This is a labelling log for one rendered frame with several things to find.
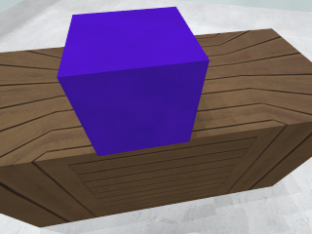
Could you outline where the pedestal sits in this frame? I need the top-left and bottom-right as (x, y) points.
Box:
(0, 28), (312, 228)

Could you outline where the carton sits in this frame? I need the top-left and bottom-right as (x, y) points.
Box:
(57, 7), (210, 156)

